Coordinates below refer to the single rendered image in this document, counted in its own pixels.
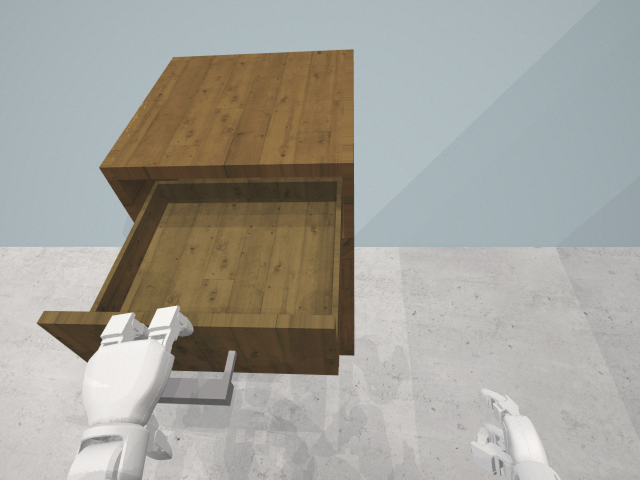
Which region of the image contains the right robot hand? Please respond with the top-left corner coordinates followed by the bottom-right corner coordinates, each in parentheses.
top-left (471, 388), bottom-right (549, 480)

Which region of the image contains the left robot hand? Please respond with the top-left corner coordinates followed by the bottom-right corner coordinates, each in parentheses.
top-left (82, 306), bottom-right (194, 460)

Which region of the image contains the drawer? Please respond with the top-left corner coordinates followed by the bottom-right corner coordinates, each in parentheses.
top-left (37, 178), bottom-right (343, 375)

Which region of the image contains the left robot forearm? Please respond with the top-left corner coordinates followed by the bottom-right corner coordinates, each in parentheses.
top-left (66, 422), bottom-right (150, 480)

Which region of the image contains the handle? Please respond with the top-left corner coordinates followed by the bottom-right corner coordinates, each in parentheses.
top-left (158, 351), bottom-right (237, 406)

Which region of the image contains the cabinet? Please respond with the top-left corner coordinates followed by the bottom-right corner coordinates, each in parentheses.
top-left (99, 49), bottom-right (354, 356)

